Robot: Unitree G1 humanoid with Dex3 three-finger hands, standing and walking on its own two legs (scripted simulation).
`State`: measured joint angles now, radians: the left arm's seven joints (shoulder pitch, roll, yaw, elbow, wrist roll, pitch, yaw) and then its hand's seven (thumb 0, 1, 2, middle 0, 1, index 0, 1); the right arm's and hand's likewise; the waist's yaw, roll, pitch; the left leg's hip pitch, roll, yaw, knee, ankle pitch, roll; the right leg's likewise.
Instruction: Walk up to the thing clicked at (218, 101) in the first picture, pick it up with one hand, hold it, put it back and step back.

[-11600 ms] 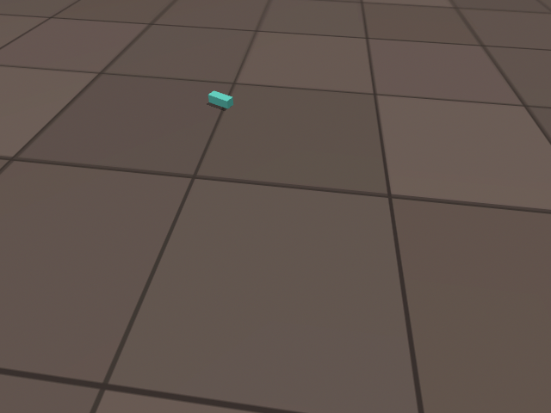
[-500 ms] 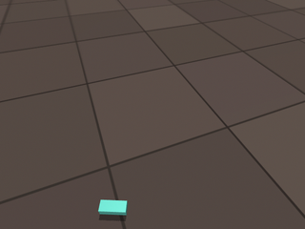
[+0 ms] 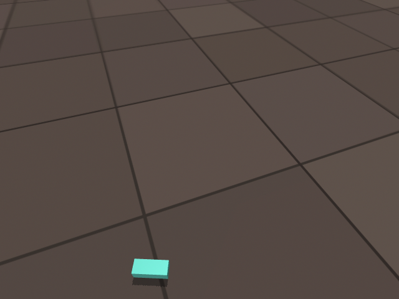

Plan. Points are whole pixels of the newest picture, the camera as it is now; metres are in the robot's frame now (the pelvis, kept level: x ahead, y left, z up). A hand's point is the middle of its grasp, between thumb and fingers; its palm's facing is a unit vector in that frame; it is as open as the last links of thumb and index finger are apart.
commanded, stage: stand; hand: left
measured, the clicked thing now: (151, 268) +0.42 +0.24 -0.75
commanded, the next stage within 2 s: none
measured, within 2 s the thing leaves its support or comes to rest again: neither
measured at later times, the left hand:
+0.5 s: hand out of the picture +0.07 +0.25 -0.16, palm faces -0.04 -0.94 -0.35, open 7.4 cm
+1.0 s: hand out of the picture +0.08 +0.25 -0.16, palm faces -0.03 -0.94 -0.35, open 7.4 cm
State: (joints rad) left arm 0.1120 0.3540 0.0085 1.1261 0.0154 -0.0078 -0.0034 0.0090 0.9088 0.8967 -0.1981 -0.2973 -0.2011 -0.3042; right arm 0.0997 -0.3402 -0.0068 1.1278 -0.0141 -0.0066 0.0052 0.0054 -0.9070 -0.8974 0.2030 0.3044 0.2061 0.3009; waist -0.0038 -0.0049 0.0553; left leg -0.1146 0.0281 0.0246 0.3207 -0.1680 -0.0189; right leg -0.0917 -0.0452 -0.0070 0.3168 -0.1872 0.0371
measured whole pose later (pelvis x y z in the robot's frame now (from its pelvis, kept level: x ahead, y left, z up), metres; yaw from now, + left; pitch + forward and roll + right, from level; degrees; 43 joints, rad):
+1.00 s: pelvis +0.01 -0.01 +0.00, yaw +0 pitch -2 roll +0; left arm 0.12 0.35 0.00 1.12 0.01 -0.01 0.00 0.01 0.91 0.90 -0.20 -0.30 -0.20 -0.30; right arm 0.11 -0.35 0.00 1.13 -0.01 0.00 0.01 0.01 -0.91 -0.90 0.20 0.30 0.21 0.30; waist -0.01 0.00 0.05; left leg -0.11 0.04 0.02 0.32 -0.18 -0.03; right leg -0.08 -0.04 -0.02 0.31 -0.20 0.03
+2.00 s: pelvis +0.01 +0.00 +0.00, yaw +1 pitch -2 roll +0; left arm 0.13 0.36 0.00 1.11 0.01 -0.01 0.00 0.01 0.91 0.90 -0.20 -0.30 -0.20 -0.30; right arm 0.12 -0.35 0.00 1.12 -0.01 0.00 0.00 0.01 -0.91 -0.90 0.20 0.30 0.21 0.30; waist -0.01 0.00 0.05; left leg -0.11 0.03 0.01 0.32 -0.18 -0.02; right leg -0.09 -0.04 -0.02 0.31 -0.20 0.03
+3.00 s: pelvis -0.01 +0.00 -0.11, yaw +0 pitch +19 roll -2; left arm 0.26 0.32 0.13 0.43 0.28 0.21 0.00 0.00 -0.53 0.98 -0.07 -1.07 -0.07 -1.07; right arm 0.18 -0.22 -0.03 0.54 0.00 -0.12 0.00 0.01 -0.90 -0.90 0.20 0.30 0.20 0.30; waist -0.03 0.01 -0.12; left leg -0.99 0.05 -0.04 1.20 -0.54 -0.02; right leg -0.93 -0.03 -0.02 1.16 -0.56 0.04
